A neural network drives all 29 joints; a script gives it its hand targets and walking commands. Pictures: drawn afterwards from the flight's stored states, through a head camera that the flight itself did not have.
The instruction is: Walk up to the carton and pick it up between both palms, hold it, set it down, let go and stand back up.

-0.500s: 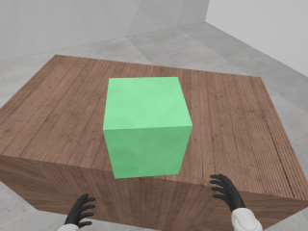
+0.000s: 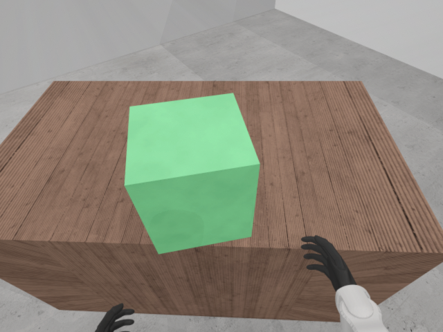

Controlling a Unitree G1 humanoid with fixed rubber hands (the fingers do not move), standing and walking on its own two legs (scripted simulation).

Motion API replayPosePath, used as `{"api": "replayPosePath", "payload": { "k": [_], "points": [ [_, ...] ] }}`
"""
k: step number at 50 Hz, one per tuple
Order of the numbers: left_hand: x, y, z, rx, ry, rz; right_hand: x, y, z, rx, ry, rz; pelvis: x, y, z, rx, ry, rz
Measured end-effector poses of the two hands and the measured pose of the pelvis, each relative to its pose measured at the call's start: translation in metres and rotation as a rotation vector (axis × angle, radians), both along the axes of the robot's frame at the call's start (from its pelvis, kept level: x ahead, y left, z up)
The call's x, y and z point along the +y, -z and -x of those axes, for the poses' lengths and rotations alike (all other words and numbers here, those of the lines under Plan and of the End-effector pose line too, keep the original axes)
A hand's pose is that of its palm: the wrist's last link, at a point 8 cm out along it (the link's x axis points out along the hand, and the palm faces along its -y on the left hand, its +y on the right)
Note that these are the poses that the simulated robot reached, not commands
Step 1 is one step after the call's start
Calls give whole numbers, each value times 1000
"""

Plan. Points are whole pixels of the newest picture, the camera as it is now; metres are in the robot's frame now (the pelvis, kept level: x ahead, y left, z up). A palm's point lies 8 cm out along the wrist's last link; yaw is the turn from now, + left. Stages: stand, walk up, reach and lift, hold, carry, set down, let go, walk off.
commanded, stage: stand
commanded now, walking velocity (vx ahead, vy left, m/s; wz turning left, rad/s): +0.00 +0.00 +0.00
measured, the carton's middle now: (194, 176) +0.41 +0.07 +0.03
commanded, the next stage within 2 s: none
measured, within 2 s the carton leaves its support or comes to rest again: neither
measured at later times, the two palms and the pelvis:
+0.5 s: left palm (111, 326) +0.16 +0.23 -0.10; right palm out of the picture +0.05 -0.24 -0.12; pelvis +0.01 +0.01 +0.00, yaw -3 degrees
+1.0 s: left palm out of the picture +0.13 +0.23 -0.10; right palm out of the picture +0.03 -0.25 -0.12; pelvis +0.01 +0.01 +0.00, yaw -3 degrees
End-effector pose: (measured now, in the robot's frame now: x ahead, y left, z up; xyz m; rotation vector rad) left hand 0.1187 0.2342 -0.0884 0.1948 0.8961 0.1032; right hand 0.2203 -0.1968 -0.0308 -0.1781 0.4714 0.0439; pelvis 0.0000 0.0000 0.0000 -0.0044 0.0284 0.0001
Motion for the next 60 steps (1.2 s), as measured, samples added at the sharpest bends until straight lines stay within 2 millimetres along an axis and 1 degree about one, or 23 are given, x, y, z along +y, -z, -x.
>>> {"api": "replayPosePath", "payload": {
  "k": [2, 4, 7, 10, 13, 15, 17, 19, 23, 27, 30, 34, 38, 46, 52, 55, 60],
  "points": [
    [-2, 0, -7, -13, 10, 8, -5, 7, 9, 42, 27, 17, 1, 0, -1, 4, 7, 0],
    [-4, 0, -13, -23, 19, 15, -15, 23, 26, 133, 70, 39, 3, 1, -2, 7, 12, -2],
    [-5, 1, -18, -22, 32, 18, -29, 48, 60, 277, 133, 59, 5, 1, -3, 10, 19, -6],
    [-6, 3, -21, -4, 48, 13, -40, 66, 95, 398, 187, 67, 7, 1, -3, 14, 26, -11],
    [-5, 6, -23, 15, 62, 4, -46, 77, 126, 491, 231, 70, 9, 2, -4, 17, 33, -15],
    [-5, 7, -26, 22, 70, 0, -48, 82, 143, 538, 254, 71, 10, 2, -4, 18, 37, -18],
    [-5, 8, -30, 23, 76, -2, -48, 85, 155, 573, 272, 71, 11, 2, -5, 18, 41, -20],
    [-5, 9, -34, 21, 81, -1, -48, 87, 163, 597, 285, 71, 12, 3, -6, 17, 44, -22],
    [-7, 9, -40, 12, 86, 0, -46, 89, 167, 613, 300, 67, 12, 3, -8, 12, 48, -25],
    [-9, 7, -42, -1, 90, -7, -46, 91, 164, 604, 311, 54, 11, 3, -10, -2, 48, -25],
    [-11, 5, -41, -7, 87, -12, -47, 92, 161, 600, 314, 48, 9, 3, -11, -14, 50, -26],
    [-13, 6, -34, 7, 83, -18, -51, 92, 159, 598, 318, 44, 7, 3, -11, -22, 50, -28],
    [-12, 7, -25, 26, 79, -27, -57, 93, 162, 608, 321, 52, 4, 2, -9, -29, 48, -27],
    [-7, 11, -13, 66, 71, -30, -59, 93, 184, 677, 336, 68, 6, 0, -5, -22, 49, -22],
    [-4, 15, -10, 80, 62, -26, -55, 92, 193, 699, 347, 69, 7, -1, -5, -28, 52, -25],
    [-4, 15, -7, 86, 52, -26, -54, 95, 193, 706, 348, 64, 5, -1, -6, -36, 49, -24],
    [-6, 16, 4, 113, 38, -28, -55, 98, 185, 700, 334, 56, 4, -1, -7, -37, 42, -22]
  ]
}}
